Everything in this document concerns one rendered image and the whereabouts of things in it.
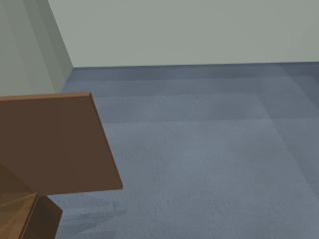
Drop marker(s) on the cupboard door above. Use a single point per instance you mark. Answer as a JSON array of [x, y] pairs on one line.
[[56, 144]]

